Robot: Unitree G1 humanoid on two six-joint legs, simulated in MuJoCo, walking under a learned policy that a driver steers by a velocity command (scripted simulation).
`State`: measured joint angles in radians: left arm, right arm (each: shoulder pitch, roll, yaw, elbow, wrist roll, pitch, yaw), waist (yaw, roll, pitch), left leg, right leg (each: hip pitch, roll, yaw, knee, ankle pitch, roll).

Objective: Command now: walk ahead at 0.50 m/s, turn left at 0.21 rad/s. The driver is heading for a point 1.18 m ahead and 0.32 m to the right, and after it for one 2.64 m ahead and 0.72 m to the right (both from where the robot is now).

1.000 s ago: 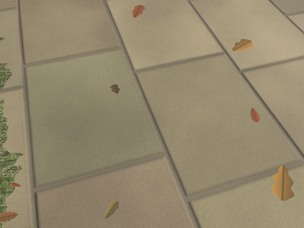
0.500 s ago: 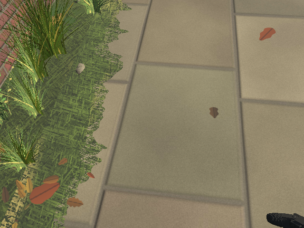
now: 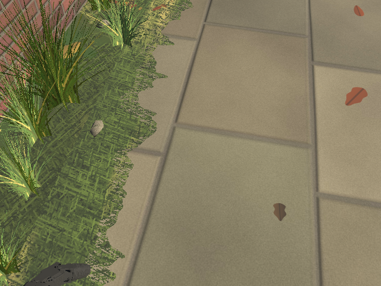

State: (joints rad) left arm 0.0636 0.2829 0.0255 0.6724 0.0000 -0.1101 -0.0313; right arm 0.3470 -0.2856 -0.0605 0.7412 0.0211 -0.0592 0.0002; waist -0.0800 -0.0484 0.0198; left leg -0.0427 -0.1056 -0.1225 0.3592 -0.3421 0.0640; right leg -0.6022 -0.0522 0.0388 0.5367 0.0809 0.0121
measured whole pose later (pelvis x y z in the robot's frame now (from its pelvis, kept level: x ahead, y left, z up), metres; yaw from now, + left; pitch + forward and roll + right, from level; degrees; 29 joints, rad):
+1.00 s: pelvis +0.55 +0.03 +0.00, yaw -8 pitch +1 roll +2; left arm 0.17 0.28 0.05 0.72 -0.02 -0.04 -0.03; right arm 0.32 -0.27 -0.06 0.85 -0.01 -0.09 0.00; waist -0.07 -0.05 0.02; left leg 0.04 -0.05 0.19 0.21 -0.27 0.03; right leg -0.68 -0.10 0.04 0.72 0.05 -0.01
